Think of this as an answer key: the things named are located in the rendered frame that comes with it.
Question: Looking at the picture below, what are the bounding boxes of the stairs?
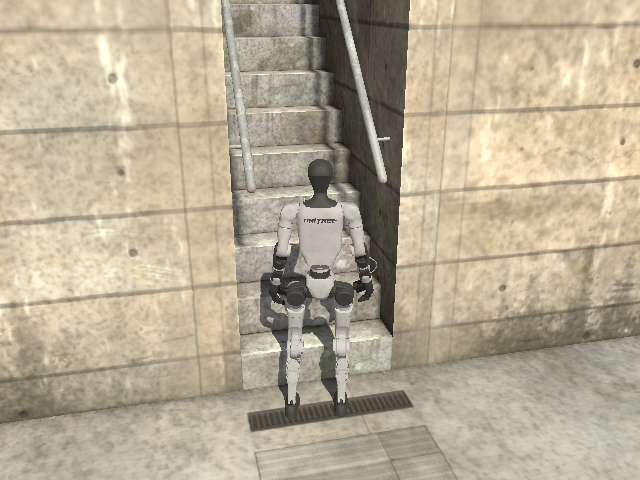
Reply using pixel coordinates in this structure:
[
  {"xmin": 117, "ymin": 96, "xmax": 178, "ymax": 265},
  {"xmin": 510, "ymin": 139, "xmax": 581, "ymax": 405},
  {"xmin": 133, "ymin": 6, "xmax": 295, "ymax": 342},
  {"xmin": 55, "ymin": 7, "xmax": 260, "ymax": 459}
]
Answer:
[{"xmin": 221, "ymin": 0, "xmax": 393, "ymax": 390}]

